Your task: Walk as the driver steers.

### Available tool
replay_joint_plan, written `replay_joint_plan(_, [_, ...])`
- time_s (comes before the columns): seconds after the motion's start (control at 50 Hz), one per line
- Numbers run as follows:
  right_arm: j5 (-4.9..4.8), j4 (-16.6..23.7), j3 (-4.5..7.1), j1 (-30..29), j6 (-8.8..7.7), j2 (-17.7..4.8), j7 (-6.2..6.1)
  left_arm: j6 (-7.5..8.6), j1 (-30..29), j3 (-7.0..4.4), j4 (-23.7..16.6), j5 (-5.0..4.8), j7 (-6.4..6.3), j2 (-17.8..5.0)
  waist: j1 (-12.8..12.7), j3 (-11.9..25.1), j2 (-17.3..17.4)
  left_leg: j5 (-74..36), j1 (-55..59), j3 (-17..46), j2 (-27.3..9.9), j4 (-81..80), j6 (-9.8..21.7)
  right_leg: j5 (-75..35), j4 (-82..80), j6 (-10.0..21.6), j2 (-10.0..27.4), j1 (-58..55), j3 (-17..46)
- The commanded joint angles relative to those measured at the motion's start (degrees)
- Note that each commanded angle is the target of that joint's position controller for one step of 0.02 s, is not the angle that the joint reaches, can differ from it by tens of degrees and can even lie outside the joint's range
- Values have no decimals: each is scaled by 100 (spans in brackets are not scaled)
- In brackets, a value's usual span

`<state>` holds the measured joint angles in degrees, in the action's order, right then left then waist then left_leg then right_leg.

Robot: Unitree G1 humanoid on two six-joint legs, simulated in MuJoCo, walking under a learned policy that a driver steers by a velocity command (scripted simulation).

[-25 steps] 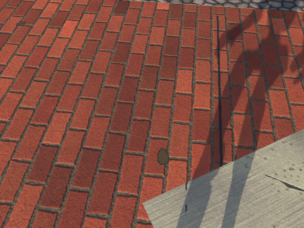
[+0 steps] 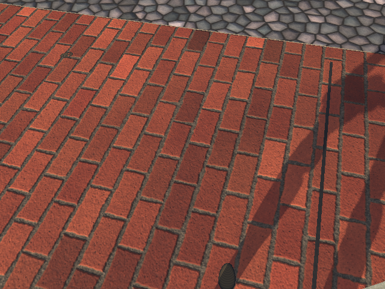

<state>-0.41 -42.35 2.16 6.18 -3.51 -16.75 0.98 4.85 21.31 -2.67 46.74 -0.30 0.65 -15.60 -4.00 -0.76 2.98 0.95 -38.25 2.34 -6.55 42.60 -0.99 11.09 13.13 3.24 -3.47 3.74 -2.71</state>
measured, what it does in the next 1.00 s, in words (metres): walks ahead, turning left: left foot, then right foot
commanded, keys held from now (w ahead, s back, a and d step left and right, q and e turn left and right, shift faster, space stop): w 0.30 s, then w+q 0.16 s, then q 0.54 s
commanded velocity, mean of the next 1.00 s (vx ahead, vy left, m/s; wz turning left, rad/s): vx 0.34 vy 0.00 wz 0.28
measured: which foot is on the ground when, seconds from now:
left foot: up 0.00-0.18, down 0.20-0.68, up 0.70-1.00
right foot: down 0.00-0.22, up 0.24-0.64, down 0.66-1.00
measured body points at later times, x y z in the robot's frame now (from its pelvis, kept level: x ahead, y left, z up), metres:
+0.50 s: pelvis +0.28 +0.06 +0.00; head +0.31 +0.07 +0.45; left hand +0.45 +0.33 -0.10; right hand +0.32 -0.22 -0.12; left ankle +0.25 +0.15 -0.75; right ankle +0.43 -0.12 -0.69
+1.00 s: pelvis +0.43 +0.03 -0.01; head +0.46 +0.05 +0.44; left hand +0.48 +0.34 -0.12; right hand +0.64 -0.20 -0.11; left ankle +0.42 +0.17 -0.71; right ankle +0.53 -0.07 -0.75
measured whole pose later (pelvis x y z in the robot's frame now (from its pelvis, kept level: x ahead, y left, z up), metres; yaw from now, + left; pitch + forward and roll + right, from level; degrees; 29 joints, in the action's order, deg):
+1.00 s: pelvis +0.43 +0.03 -0.01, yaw +20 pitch +1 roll -2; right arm -0.7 -39.5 4.7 11.7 4.0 -18.0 -1.3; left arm 0.6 5.5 -3.6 44.7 0.9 -1.3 -15.6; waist -0.4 -4.0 0.7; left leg 20.1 -28.6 -0.4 -4.1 50.0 -2.8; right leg 6.4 23.2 0.9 2.8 17.5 -9.1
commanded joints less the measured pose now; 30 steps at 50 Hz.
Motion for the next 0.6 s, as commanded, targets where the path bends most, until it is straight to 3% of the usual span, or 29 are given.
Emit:
replay_joint_plan(0.02, [-31, 477, 27, -645, -118, -229, 63, 41, 35, -254, -212, -46, -54, -1038, -45, -241, -599, -596, 153, -168, 142, -736, 14, -1185, -539, 836, 1474, 89, 720])
replay_joint_plan(0.08, [-61, 633, 36, -983, -165, -272, 154, -52, 245, -272, -30, -71, -73, -1066, -102, -354, -641, -349, 33, -151, 227, -1118, 166, -1345, -300, 784, 1707, -430, 791])
replay_joint_plan(0.12, [-53, 671, 61, -964, -192, -349, 207, -111, 233, -300, 39, -89, -104, -1114, 4, -316, -698, 30, 145, -168, 290, -1297, 323, -1741, -45, 693, 1840, -743, 829])
replay_joint_plan(0.16, [-28, 553, 149, -461, -208, -528, 203, -164, 78, -326, 48, -88, -132, -1202, 339, 14, -821, 341, 992, -396, 538, -1438, 511, -3097, 569, 551, 1770, -849, 723])
replay_joint_plan(0.18, [-9, 320, 272, 298, -204, -728, 160, -197, -4, -299, 39, -75, -146, -1146, 735, 492, -744, 220, 2074, -563, 710, -1556, 670, -3806, 1450, 412, 1513, -655, 501])
replay_joint_plan(0.2, [23, 87, 396, 1285, -184, -1049, 96, -194, 2, -201, -61, 8, -167, -940, 1123, 1258, -486, -31, 3744, -9, 162, -1261, 948, -3014, 2828, 215, 1238, 263, 296])
replay_joint_plan(0.22, [107, -5, 530, 1818, -145, -1640, 61, -80, 672, -4, -223, 40, -121, -303, 908, 2079, 897, 802, 5990, 2646, -1314, -1521, 1891, -120, 5129, -236, 267, 2667, 125])
replay_joint_plan(0.24, [3, -38, 412, 1929, -118, -1194, 73, 57, 516, -35, -125, -19, -83, -542, 1067, 2400, 1060, 1591, 6198, 4034, -1578, -2375, 2084, 2235, 5947, -248, 63, 3512, 934])
replay_joint_plan(0.26, [-30, -14, 319, 1521, -115, -955, 59, 130, 16, -162, -263, -190, -36, -961, 1028, 1407, 656, 1970, 5486, 3231, -1403, -2515, 1785, 1965, 6272, -184, 420, 4071, 981])
replay_joint_plan(0.28, [-23, 41, 274, 1146, -107, -803, 48, 157, -364, -149, -367, -205, -37, -945, 875, 830, 276, 1749, 4633, 2486, -1174, -2633, 1594, 1427, 6043, -141, 733, 4044, 774])
replay_joint_plan(0.3, [19, 56, 223, 838, -113, -635, 64, 141, -564, -158, -400, -114, -61, -883, 704, 391, 31, 1306, 3831, 1965, -938, -2832, 1502, 1030, 5658, -166, 930, 3851, 666])
replay_joint_plan(0.32, [82, 82, 171, 660, -141, -485, 88, 84, -535, -183, -386, -25, -88, -821, 509, 203, 85, 877, 3279, 1625, -686, -3028, 1404, 700, 5346, -171, 1089, 3481, 694])
replay_joint_plan(0.34, [92, 80, 189, 584, -156, -541, 94, 35, -374, -166, -374, -2, -92, -709, 364, 220, 315, 586, 2945, 1520, -641, -3178, 1492, 558, 5199, -241, 1120, 3171, 685])
replay_joint_plan(0.4, [14, -27, 252, 704, -221, -679, 45, -41, -546, -132, -469, 71, -133, -542, 282, 98, 120, -94, 2623, 1091, -497, -3417, 1632, 200, 4501, -465, 1119, 3144, 600])
replay_joint_plan(0.46, [-30, -134, 310, 964, -175, -815, -63, 10, -1254, -82, -686, 86, -116, -423, 476, -48, -9, -222, 2656, 782, -300, -3442, 1479, -812, 3186, -582, 986, 3196, 584])
replay_joint_plan(0.5, [-38, -206, 341, 1123, -104, -915, -126, 62, -1699, -52, -793, 78, -74, -342, 603, -143, 18, -901, 2559, 546, -123, -3217, 1307, -1347, 2348, -620, 723, 2836, 487])
replay_joint_plan(0.56, [-88, -324, 384, 1484, 37, -996, -190, 105, -2078, -79, -930, 45, -10, -414, 729, 13, 173, -1346, 2812, 682, -151, -2695, 1157, -1672, 1793, -594, 408, 2468, 503])
replay_joint_plan(0.6, [-116, -295, 399, 1447, 118, -968, -246, 110, -2014, -148, -940, 60, 14, -591, 621, 142, 285, -1168, 3070, 1015, -233, -2243, 996, -1510, 1467, -484, 375, 2258, 703])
